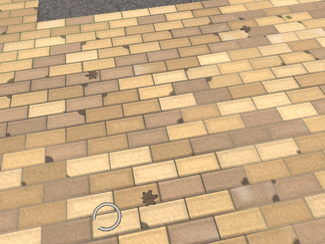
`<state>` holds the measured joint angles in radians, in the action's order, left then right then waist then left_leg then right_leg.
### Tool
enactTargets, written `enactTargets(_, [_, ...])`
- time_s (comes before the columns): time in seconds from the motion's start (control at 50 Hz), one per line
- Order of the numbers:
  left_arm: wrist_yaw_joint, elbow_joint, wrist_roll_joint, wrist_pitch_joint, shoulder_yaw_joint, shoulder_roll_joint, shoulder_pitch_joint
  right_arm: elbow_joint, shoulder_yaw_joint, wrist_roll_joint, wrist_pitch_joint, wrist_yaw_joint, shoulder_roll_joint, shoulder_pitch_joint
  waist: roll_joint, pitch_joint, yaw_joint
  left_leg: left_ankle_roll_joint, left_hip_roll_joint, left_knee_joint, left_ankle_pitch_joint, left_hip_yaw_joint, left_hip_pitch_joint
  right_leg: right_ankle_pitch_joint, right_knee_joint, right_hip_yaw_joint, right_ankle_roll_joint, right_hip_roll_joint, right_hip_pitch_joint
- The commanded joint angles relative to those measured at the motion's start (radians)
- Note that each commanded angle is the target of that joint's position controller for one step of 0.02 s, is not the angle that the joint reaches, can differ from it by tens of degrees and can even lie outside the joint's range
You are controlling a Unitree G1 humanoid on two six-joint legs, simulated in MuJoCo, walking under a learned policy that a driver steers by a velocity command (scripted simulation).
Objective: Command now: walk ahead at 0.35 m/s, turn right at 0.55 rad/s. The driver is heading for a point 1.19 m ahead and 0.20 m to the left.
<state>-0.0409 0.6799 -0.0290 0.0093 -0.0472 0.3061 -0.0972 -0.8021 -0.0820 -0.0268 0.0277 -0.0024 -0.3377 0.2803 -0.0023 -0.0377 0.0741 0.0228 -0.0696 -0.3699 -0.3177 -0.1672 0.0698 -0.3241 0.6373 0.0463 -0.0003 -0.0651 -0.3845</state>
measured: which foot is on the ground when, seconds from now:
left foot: down 0.00-0.04, up 0.06-0.52, down 0.54-0.98, up 1.00-1.00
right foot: up 0.00-0.02, down 0.04-0.52, up 0.54-0.96, down 0.98-1.00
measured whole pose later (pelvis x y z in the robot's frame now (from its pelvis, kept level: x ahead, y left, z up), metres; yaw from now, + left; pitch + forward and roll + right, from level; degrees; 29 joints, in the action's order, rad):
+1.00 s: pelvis +0.54 -0.05 -0.02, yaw +22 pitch +2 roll +0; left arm -0.01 0.61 0.00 -0.12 -0.03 0.29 -0.11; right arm -0.71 -0.08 -0.02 0.03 -0.01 -0.32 0.36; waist 0.00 0.00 0.06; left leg -0.03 0.09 -0.67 -0.50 0.23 0.16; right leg -0.11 0.54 -0.05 0.01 0.00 -0.47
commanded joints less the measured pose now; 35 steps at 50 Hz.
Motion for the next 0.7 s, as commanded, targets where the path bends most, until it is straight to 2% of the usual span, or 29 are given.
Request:
enactTargets(0.02, [0.007,-0.026,-0.002,-0.006,-0.057,0.140,-0.130,0.060,-0.035,-0.010,0.021,0.010,-0.153,-0.056,-0.074,0.070,-0.121,-0.136,-0.174,-0.088,0.178,0.067,0.169,0.046,-0.121,0.082,-0.065,0.098,0.299])
enactTargets(0.04, [0.020,0.013,-0.011,-0.003,-0.092,0.210,-0.301,0.075,-0.014,0.013,0.029,0.010,-0.095,-0.072,0.040,0.145,-0.200,-0.067,-0.108,-0.394,0.173,-0.015,0.329,0.016,-0.162,-0.081,-0.125,0.020,0.522])
enactTargets(0.06, [0.028,-0.006,0.001,-0.020,-0.106,0.333,-0.348,0.167,0.018,0.045,0.050,0.011,0.001,-0.116,0.323,0.185,-0.184,0.009,0.063,-0.757,-0.275,0.022,0.728,-0.159,-0.340,-0.700,-0.313,-0.276,0.692])
enactTargets(0.08, [0.019,-0.016,0.008,-0.048,-0.076,0.242,-0.329,0.154,0.001,0.003,0.072,0.018,-0.087,-0.143,0.154,0.184,-0.215,0.000,0.036,-0.885,-0.264,0.203,0.824,-0.244,-0.433,-0.780,-0.368,-0.338,0.653])
enactTargets(0.1, [0.017,-0.018,0.016,-0.064,-0.057,0.186,-0.280,0.155,-0.008,-0.027,0.079,0.028,-0.121,-0.142,0.169,0.085,-0.179,-0.030,-0.013,-0.889,-0.175,0.205,0.863,-0.203,-0.430,-0.651,-0.333,-0.316,0.584])
enactTargets(0.12, [0.016,-0.022,0.018,-0.074,-0.043,0.139,-0.235,0.132,-0.009,-0.019,0.080,0.030,-0.126,-0.121,0.130,0.037,-0.151,-0.043,-0.055,-0.844,-0.080,0.200,0.824,-0.112,-0.420,-0.518,-0.288,-0.263,0.508])
enactTargets(0.14, [0.018,-0.029,0.023,-0.076,-0.034,0.119,-0.178,0.114,-0.011,0.003,0.079,0.029,-0.122,-0.112,0.101,0.010,-0.122,-0.042,-0.077,-0.780,-0.007,0.207,0.770,0.011,-0.427,-0.422,-0.254,-0.221,0.433])
enactTargets(0.18, [0.024,-0.038,0.038,-0.087,-0.030,0.117,-0.130,0.084,-0.009,0.011,0.062,0.038,-0.102,-0.064,0.115,0.004,-0.079,-0.028,-0.084,-0.736,0.109,0.199,0.665,0.239,-0.464,-0.278,-0.220,-0.172,0.340])
enactTargets(0.24, [0.034,-0.021,0.043,-0.102,-0.034,0.122,-0.157,0.082,0.004,0.005,0.046,0.038,-0.061,-0.074,0.061,-0.004,-0.082,-0.001,-0.061,-0.647,0.235,0.209,0.671,0.431,-0.491,-0.130,-0.207,-0.144,0.327])
enactTargets(0.3, [0.043,-0.007,0.044,-0.107,-0.033,0.122,-0.172,0.113,0.020,0.000,0.050,0.042,-0.024,-0.152,0.063,-0.041,-0.111,-0.002,-0.014,-0.419,0.394,0.200,0.615,0.421,-0.527,-0.007,-0.165,-0.108,0.291])
enactTargets(0.38, [0.052,0.037,0.029,-0.104,-0.042,0.140,-0.240,0.162,0.038,0.001,0.058,0.065,0.008,-0.263,0.042,-0.085,-0.155,-0.035,0.010,-0.244,0.451,0.160,0.616,0.479,-0.538,0.044,-0.143,-0.150,0.375])
enactTargets(0.42, [0.058,0.051,0.024,-0.090,-0.046,0.149,-0.256,0.185,0.039,0.002,0.063,0.081,0.007,-0.293,0.041,-0.079,-0.155,-0.061,0.029,-0.200,0.399,0.139,0.633,0.610,-0.486,0.063,-0.135,-0.173,0.464])
enactTargets(0.44, [0.062,0.051,0.026,-0.082,-0.049,0.159,-0.252,0.193,0.036,0.003,0.064,0.086,-0.001,-0.289,0.054,-0.059,-0.141,-0.078,0.050,-0.191,0.357,0.120,0.613,0.755,-0.438,0.076,-0.128,-0.178,0.500])
enactTargets(0.48, [0.078,0.046,0.027,-0.063,-0.056,0.186,-0.246,0.197,0.019,0.004,0.055,0.088,-0.036,-0.238,0.107,0.021,-0.097,-0.117,0.112,-0.213,0.241,0.065,0.526,1.132,-0.284,0.097,-0.107,-0.182,0.567])
enactTargets(0.5, [0.085,0.041,0.031,-0.051,-0.058,0.197,-0.243,0.186,0.002,0.002,0.049,0.084,-0.068,-0.157,0.125,0.081,-0.050,-0.142,0.143,-0.225,0.190,0.050,0.427,1.256,-0.151,0.104,-0.099,-0.179,0.572])
enactTargets(0.52, [0.089,0.034,0.030,-0.045,-0.057,0.200,-0.232,0.164,-0.022,0.000,0.045,0.073,-0.115,-0.026,0.113,0.155,0.025,-0.179,0.170,-0.185,0.210,0.057,0.225,1.251,0.042,0.117,-0.084,-0.161,0.492])
enactTargets(0.54, [0.091,0.018,0.035,-0.053,-0.047,0.185,-0.226,0.143,-0.046,-0.001,0.034,0.055,-0.166,0.128,0.047,0.242,0.107,-0.233,0.088,-0.157,0.235,0.203,-0.085,0.996,0.313,0.115,-0.055,-0.127,0.266])
enactTargets(0.56, [0.064,-0.025,0.054,-0.082,0.000,0.031,-0.357,0.140,-0.065,0.000,0.036,0.047,-0.257,0.154,-0.234,0.356,-0.010,-0.443,-0.202,-0.148,0.080,0.763,-0.490,-0.090,0.727,0.047,0.020,0.091,-0.224])
enactTargets(0.58, [0.045,-0.030,0.027,-0.125,-0.002,0.098,-0.262,0.152,-0.045,0.002,0.041,0.042,-0.178,0.174,-0.135,0.466,0.063,-0.473,-0.252,0.010,-0.025,1.007,-0.543,-0.240,0.854,-0.167,0.008,0.133,-0.338])
enactTargets(0.6, [0.032,-0.074,-0.016,-0.147,-0.015,0.143,-0.153,0.152,-0.035,0.010,0.044,0.036,-0.143,0.133,-0.081,0.303,0.072,-0.411,-0.226,0.058,-0.006,0.857,-0.436,-0.156,0.817,-0.195,-0.013,0.070,-0.417])
enactTargets(0.62, [0.032,-0.092,-0.009,-0.161,-0.007,0.134,-0.120,0.163,-0.028,0.006,0.046,0.034,-0.123,0.066,0.018,0.193,0.022,-0.376,-0.188,0.073,0.060,0.752,-0.269,-0.085,0.714,-0.181,-0.024,0.026,-0.398])
enactTargets(0.64, [0.037,-0.090,0.017,-0.163,-0.010,0.128,-0.108,0.176,-0.021,0.006,0.046,0.034,-0.099,0.001,0.060,0.109,-0.025,-0.356,-0.145,0.093,0.171,0.674,-0.120,-0.060,0.619,-0.163,-0.016,0.000,-0.355])
enactTargets(0.66, [0.038,-0.087,0.031,-0.153,-0.017,0.135,-0.134,0.191,-0.013,0.020,0.047,0.029,-0.081,-0.038,0.029,0.084,-0.064,-0.356,-0.118,0.117,0.261,0.619,-0.015,-0.039,0.582,-0.165,-0.005,-0.020,-0.286])
enactTargets(0.68, [0.038,-0.082,0.037,-0.141,-0.018,0.134,-0.157,0.199,-0.013,0.023,0.045,0.025,-0.080,-0.063,0.001,0.066,-0.088,-0.360,-0.099,0.140,0.307,0.592,0.057,-0.033,0.550,-0.156,0.012,-0.028,-0.248])
enactTargets(0.7, [0.039,-0.078,0.042,-0.129,-0.015,0.123,-0.179,0.196,-0.015,0.019,0.045,0.020,-0.084,-0.073,-0.013,0.056,-0.104,-0.362,-0.090,0.153,0.352,0.556,0.114,-0.027,0.502,-0.140,0.032,-0.036,-0.230])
